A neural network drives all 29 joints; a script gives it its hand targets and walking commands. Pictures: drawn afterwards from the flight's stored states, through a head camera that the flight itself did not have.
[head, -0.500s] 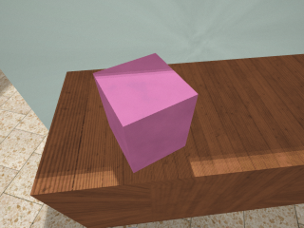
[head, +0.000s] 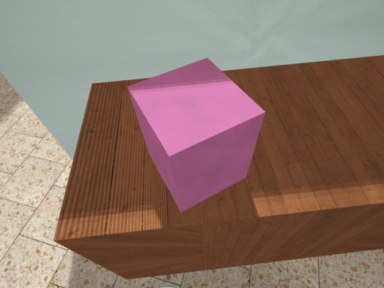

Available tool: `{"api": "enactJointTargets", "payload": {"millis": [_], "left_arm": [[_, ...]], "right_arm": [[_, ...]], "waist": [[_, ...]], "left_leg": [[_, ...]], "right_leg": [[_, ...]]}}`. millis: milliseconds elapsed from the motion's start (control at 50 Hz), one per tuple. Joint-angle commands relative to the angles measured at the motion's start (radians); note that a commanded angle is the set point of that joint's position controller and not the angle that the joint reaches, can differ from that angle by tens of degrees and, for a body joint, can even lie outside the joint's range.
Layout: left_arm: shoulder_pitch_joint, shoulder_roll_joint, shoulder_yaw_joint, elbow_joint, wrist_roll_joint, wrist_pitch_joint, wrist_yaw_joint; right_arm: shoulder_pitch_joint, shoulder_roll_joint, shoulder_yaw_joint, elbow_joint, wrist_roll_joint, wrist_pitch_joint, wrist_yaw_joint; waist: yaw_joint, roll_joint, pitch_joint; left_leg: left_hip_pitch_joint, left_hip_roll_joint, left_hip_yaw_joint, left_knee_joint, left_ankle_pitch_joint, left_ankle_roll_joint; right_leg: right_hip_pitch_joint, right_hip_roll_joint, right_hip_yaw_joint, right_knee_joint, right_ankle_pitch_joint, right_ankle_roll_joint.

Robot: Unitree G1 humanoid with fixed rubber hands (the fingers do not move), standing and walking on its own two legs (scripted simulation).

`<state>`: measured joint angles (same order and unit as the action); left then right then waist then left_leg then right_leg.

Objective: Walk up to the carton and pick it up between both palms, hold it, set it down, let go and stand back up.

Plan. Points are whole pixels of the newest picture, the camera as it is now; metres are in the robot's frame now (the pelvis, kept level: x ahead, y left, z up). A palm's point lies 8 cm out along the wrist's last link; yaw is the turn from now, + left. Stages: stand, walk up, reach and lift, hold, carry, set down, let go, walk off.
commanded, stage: walk up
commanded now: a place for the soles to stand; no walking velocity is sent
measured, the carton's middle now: (193, 137) +0.44 +0.03 +0.03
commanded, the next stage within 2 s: none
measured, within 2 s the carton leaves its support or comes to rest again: neither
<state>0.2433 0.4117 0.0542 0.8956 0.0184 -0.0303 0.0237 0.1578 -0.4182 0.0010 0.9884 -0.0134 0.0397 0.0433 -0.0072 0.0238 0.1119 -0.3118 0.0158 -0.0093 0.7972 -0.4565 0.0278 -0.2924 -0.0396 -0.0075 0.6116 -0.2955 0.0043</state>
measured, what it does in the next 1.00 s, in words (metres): steps on the spot: left foot, then right foot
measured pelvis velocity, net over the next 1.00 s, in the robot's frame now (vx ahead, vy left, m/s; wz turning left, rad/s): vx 0.02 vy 0.01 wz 0.03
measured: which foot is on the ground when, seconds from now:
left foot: up 0.00-0.02, down 0.04-1.00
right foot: down 0.00-0.06, up 0.08-0.34, down 0.36-1.00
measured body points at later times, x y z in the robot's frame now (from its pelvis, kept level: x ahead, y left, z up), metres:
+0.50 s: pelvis +0.01 +0.01 +0.00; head +0.04 +0.02 +0.45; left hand +0.09 +0.34 -0.11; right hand +0.10 -0.30 -0.12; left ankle -0.01 +0.12 -0.72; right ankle +0.04 -0.14 -0.72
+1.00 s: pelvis +0.02 +0.01 +0.00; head +0.04 +0.01 +0.45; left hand +0.10 +0.33 -0.10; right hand +0.11 -0.31 -0.11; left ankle -0.01 +0.12 -0.72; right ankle +0.04 -0.14 -0.72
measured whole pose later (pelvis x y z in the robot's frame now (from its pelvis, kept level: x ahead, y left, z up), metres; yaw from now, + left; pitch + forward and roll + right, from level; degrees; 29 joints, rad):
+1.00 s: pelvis +0.02 +0.01 +0.00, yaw +2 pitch -1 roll +0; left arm 0.21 0.40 0.05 0.90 0.02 -0.01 -0.01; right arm 0.16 -0.39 0.00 0.99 -0.01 -0.01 -0.01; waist 0.00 0.00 0.05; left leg -0.23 -0.02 -0.01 0.59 -0.35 0.01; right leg -0.28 -0.06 -0.02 0.58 -0.29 0.01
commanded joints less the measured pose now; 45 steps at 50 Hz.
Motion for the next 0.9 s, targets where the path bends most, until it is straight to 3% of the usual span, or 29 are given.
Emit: {"api": "enactJointTargets", "payload": {"millis": [0, 20, 40, 60, 80, 100, 120, 200, 240, 260, 300, 320, 340, 360, 380, 420, 440, 460, 480, 500, 540, 580, 600, 640, 720, 760, 800, 820, 880], "left_arm": [[-0.129, 0.191, 0.049, -0.074, 0.002, 0.014, -0.015], [-0.100, 0.127, 0.031, -0.086, -0.014, 0.020, -0.015], [-0.103, 0.136, 0.028, -0.077, -0.011, 0.029, -0.009], [-0.135, 0.206, 0.042, -0.063, -0.005, 0.028, 0.000], [-0.127, 0.208, 0.044, -0.052, -0.011, 0.025, -0.004], [-0.116, 0.174, 0.039, -0.046, -0.022, 0.019, -0.006], [-0.108, 0.153, 0.032, -0.036, -0.019, 0.015, -0.010], [-0.102, 0.139, 0.039, -0.049, -0.031, 0.023, -0.006], [-0.109, 0.139, 0.038, -0.035, -0.027, 0.024, -0.001], [-0.094, 0.121, 0.036, -0.044, -0.031, 0.022, -0.001], [-0.054, 0.132, 0.041, -0.007, -0.020, 0.008, -0.003], [-0.025, 0.183, 0.048, -0.006, -0.012, -0.005, -0.003], [-0.013, 0.233, 0.063, -0.016, -0.008, -0.007, -0.002], [-0.047, 0.235, 0.060, -0.023, -0.019, -0.012, -0.005], [-0.098, 0.240, 0.060, -0.032, -0.006, -0.010, -0.009], [-0.157, 0.211, 0.050, -0.049, -0.012, 0.002, -0.014], [-0.170, 0.186, 0.041, -0.052, -0.018, 0.010, -0.018], [-0.164, 0.171, 0.037, -0.044, -0.023, 0.014, -0.021], [-0.148, 0.151, 0.030, -0.040, -0.019, 0.017, -0.022], [-0.122, 0.148, 0.026, -0.034, -0.019, 0.015, -0.023], [-0.092, 0.162, 0.038, -0.019, -0.016, -0.001, -0.026], [-0.114, 0.205, 0.048, -0.019, -0.013, -0.008, -0.029], [-0.114, 0.198, 0.047, -0.021, -0.018, -0.005, -0.028], [-0.139, 0.190, 0.043, -0.022, -0.017, -0.005, -0.026], [-0.146, 0.178, 0.040, -0.027, -0.017, -0.001, -0.022], [-0.142, 0.186, 0.039, -0.024, -0.016, 0.002, -0.023], [-0.144, 0.165, 0.035, -0.023, -0.016, -0.001, -0.025], [-0.154, 0.169, 0.035, -0.016, -0.014, -0.001, -0.022], [-0.137, 0.172, 0.041, -0.030, -0.018, 0.001, -0.021]], "right_arm": [[0.142, -0.159, -0.089, 0.006, -0.001, -0.046, -0.031], [0.118, -0.223, -0.101, -0.017, -0.025, -0.054, -0.041], [0.032, -0.316, -0.102, -0.046, -0.022, -0.065, -0.047], [-0.011, -0.327, -0.100, -0.049, -0.021, -0.071, -0.050], [-0.031, -0.267, -0.087, -0.055, -0.008, -0.080, -0.055], [-0.041, -0.234, -0.077, -0.053, -0.001, -0.085, -0.058], [-0.020, -0.218, -0.068, -0.039, -0.002, -0.087, -0.062], [0.079, -0.236, -0.074, -0.033, 0.012, -0.085, -0.071], [0.074, -0.220, -0.070, -0.039, 0.012, -0.085, -0.079], [0.040, -0.221, -0.068, -0.044, 0.010, -0.081, -0.081], [-0.032, -0.196, -0.061, -0.047, 0.022, -0.075, -0.077], [-0.035, -0.164, -0.056, -0.058, 0.030, -0.075, -0.072], [-0.053, -0.164, -0.053, -0.082, 0.035, -0.078, -0.070], [-0.046, -0.145, -0.056, -0.067, 0.031, -0.069, -0.069], [-0.013, -0.137, -0.057, -0.055, 0.012, -0.065, -0.066], [0.040, -0.150, -0.057, -0.026, 0.009, -0.074, -0.057], [0.048, -0.192, -0.065, -0.006, -0.008, -0.081, -0.059], [0.027, -0.231, -0.072, -0.014, -0.008, -0.088, -0.055], [-0.024, -0.248, -0.076, -0.030, -0.010, -0.092, -0.051], [-0.044, -0.252, -0.071, -0.035, -0.003, -0.091, -0.050], [-0.082, -0.206, -0.055, -0.031, 0.001, -0.086, -0.051], [-0.054, -0.174, -0.051, -0.036, 0.004, -0.082, -0.049], [-0.053, -0.176, -0.054, -0.042, 0.004, -0.082, -0.052], [-0.025, -0.168, -0.053, -0.031, 0.002, -0.085, -0.049], [-0.041, -0.192, -0.054, -0.025, -0.002, -0.088, -0.050], [-0.043, -0.184, -0.051, -0.032, 0.006, -0.086, -0.050], [-0.040, -0.193, -0.046, -0.025, 0.000, -0.087, -0.053], [-0.041, -0.197, -0.053, -0.028, 0.007, -0.087, -0.053], [-0.039, -0.190, -0.049, -0.030, -0.004, -0.089, -0.055]], "waist": [[-0.064, -0.120, -0.133], [-0.026, 0.103, -0.091], [-0.027, 0.226, -0.033], [-0.037, 0.214, 0.018], [-0.007, 0.108, 0.020], [0.009, 0.083, -0.016], [0.000, 0.152, -0.021], [-0.027, 0.148, -0.123], [-0.031, 0.141, -0.149], [-0.005, 0.153, -0.145], [0.030, 0.078, -0.169], [0.038, -0.012, -0.222], [0.040, -0.066, -0.250], [0.029, -0.104, -0.213], [0.000, -0.131, -0.178], [-0.026, -0.146, -0.135], [-0.018, -0.041, -0.111], [-0.012, 0.021, -0.090], [0.013, 0.041, -0.082], [0.025, 0.087, -0.080], [0.051, 0.011, -0.090], [0.017, -0.050, -0.130], [0.010, -0.033, -0.148], [0.000, -0.097, -0.184], [0.014, -0.016, -0.148], [0.012, -0.048, -0.155], [0.012, -0.009, -0.151], [0.015, -0.045, -0.156], [0.017, -0.022, -0.182]], "left_leg": [[0.241, -0.022, 0.028, -0.372, 0.112, -0.011], [0.210, 0.128, -0.234, -0.498, 0.050, 0.027], [0.090, 0.321, -0.503, -0.572, 0.004, 0.112], [-0.013, 0.343, -0.558, -0.547, 0.014, 0.176], [0.047, 0.294, -0.474, -0.501, 0.155, 0.163], [0.132, 0.263, -0.392, -0.440, 0.379, 0.155], [0.144, 0.227, -0.320, -0.418, 0.548, 0.126], [0.300, 0.210, -0.263, -0.307, 1.045, 0.072], [0.302, 0.202, -0.241, -0.290, 1.094, 0.068], [0.269, 0.177, -0.206, -0.275, 0.993, 0.073], [0.131, 0.137, -0.147, -0.218, 0.821, 0.058], [0.025, 0.084, -0.097, -0.163, 0.695, 0.020], [-0.031, 0.020, -0.069, -0.093, 0.530, -0.006], [0.014, -0.019, -0.001, -0.082, 0.217, -0.018], [0.010, -0.018, -0.006, -0.149, 0.002, -0.012], [0.093, 0.011, -0.044, -0.307, 0.141, -0.004], [0.111, 0.051, -0.113, -0.364, 0.219, 0.023], [0.074, 0.138, -0.264, -0.428, 0.230, 0.046], [0.061, 0.206, -0.331, -0.447, 0.272, 0.088], [0.016, 0.212, -0.316, -0.441, 0.272, 0.107], [-0.077, 0.126, -0.197, -0.395, 0.248, 0.049], [-0.006, 0.042, -0.100, -0.327, 0.315, 0.002], [0.034, 0.040, -0.080, -0.325, 0.315, 0.002], [0.089, 0.035, -0.081, -0.301, 0.330, 0.005], [0.057, 0.075, -0.118, -0.339, 0.383, 0.020], [0.038, 0.066, -0.117, -0.326, 0.363, 0.019], [0.024, 0.085, -0.146, -0.355, 0.398, 0.023], [0.043, 0.075, -0.127, -0.342, 0.377, 0.016], [0.024, 0.083, -0.135, -0.345, 0.415, 0.027]], "right_leg": [[-0.096, -0.118, 0.079, 0.006, -0.048, -0.124], [-0.167, -0.055, 0.025, 0.144, -0.074, -0.081], [-0.232, 0.030, -0.019, 0.173, -0.266, -0.026], [-0.178, 0.006, 0.071, 0.230, -0.305, -0.026], [-0.174, -0.010, 0.068, 0.215, -0.267, -0.028], [-0.180, -0.012, 0.054, 0.175, -0.254, -0.027], [-0.154, -0.023, 0.036, 0.160, -0.207, -0.026], [-0.099, 0.028, -0.011, 0.086, -0.179, -0.023], [-0.077, 0.020, -0.027, 0.078, -0.134, -0.026], [-0.039, 0.023, -0.037, 0.009, -0.084, -0.038], [0.151, -0.006, -0.030, -0.136, 0.195, -0.059], [0.273, -0.100, 0.067, -0.125, 0.388, -0.093], [0.319, -0.194, 0.190, -0.155, 0.412, -0.147], [0.241, -0.284, 0.214, -0.164, 0.424, -0.211], [0.196, -0.311, 0.246, -0.154, 0.385, -0.230], [0.080, -0.217, 0.141, -0.126, 0.202, -0.152], [0.017, -0.157, 0.099, -0.084, 0.113, -0.108], [-0.001, -0.056, 0.034, -0.012, 0.029, -0.054], [0.000, -0.018, -0.004, -0.001, -0.067, -0.040], [0.044, -0.014, 0.003, -0.035, -0.082, -0.035], [0.175, -0.054, 0.031, -0.140, 0.024, -0.057], [0.183, -0.130, 0.105, -0.172, 0.139, -0.084], [0.154, -0.137, 0.101, -0.162, 0.173, -0.089], [0.128, -0.138, 0.091, -0.164, 0.129, -0.088], [0.122, -0.095, 0.053, -0.116, 0.172, -0.065], [0.143, -0.102, 0.057, -0.133, 0.158, -0.068], [0.160, -0.094, 0.047, -0.129, 0.160, -0.064], [0.152, -0.104, 0.041, -0.140, 0.171, -0.065], [0.187, -0.106, 0.051, -0.113, 0.194, -0.069]]}}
